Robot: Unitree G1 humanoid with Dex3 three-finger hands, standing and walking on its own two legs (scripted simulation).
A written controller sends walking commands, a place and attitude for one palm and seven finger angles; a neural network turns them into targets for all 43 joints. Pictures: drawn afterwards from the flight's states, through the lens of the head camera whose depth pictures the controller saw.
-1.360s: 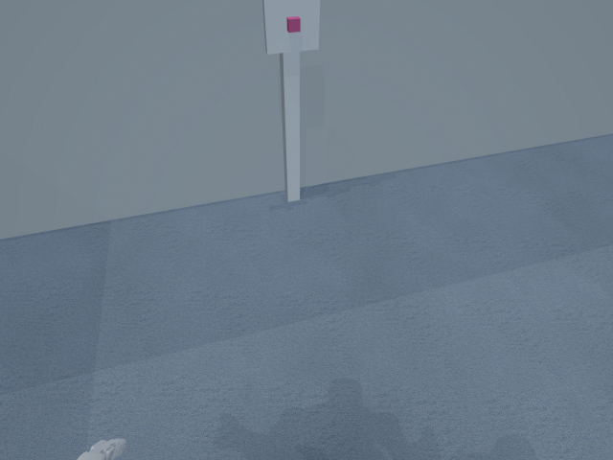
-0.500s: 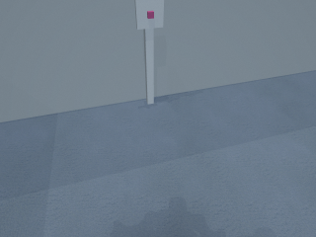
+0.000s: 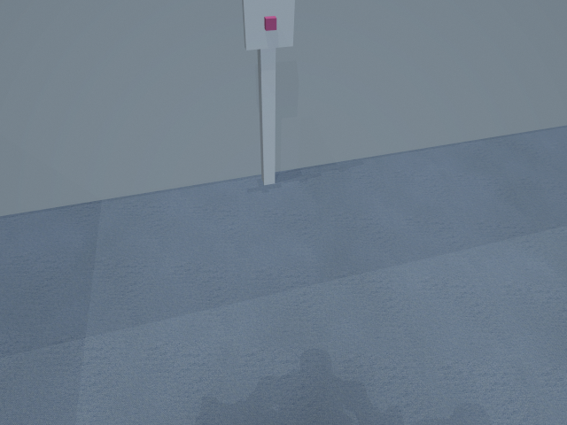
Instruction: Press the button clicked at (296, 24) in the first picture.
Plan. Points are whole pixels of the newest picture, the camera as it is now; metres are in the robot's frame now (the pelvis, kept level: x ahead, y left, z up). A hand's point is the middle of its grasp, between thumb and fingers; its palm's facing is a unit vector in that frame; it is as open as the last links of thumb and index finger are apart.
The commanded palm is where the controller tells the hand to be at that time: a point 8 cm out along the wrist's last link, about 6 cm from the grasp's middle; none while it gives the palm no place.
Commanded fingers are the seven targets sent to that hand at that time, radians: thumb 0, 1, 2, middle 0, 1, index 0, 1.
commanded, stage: look at it before walking up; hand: left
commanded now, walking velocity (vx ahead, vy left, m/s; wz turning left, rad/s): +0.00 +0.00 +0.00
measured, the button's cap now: (270, 23) +1.35 +0.12 +0.03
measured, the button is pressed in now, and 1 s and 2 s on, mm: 0 0 0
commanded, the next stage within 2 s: walk to a spot facing it in 1.46 s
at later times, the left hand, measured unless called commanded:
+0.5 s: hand out of the picture +0.08 +0.25 -0.16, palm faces -0.02 -0.94 -0.34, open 7.4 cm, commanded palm none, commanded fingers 0.00 0.90 0.90 -0.20 -0.30 -0.20 -0.30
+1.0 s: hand out of the picture +0.08 +0.25 -0.16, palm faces -0.03 -0.94 -0.34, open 7.4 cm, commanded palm none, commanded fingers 0.00 0.90 0.90 -0.20 -0.30 -0.20 -0.30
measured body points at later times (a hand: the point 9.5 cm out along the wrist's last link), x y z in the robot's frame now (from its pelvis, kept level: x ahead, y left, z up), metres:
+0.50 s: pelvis +0.00 +0.00 +0.00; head +0.01 +0.00 +0.45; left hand +0.08 +0.30 -0.13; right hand +0.09 -0.30 -0.13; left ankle +0.00 +0.12 -0.75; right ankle +0.00 -0.12 -0.75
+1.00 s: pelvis +0.00 +0.00 +0.00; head +0.01 +0.00 +0.45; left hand +0.08 +0.30 -0.13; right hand +0.08 -0.30 -0.13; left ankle +0.00 +0.12 -0.75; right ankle +0.00 -0.12 -0.75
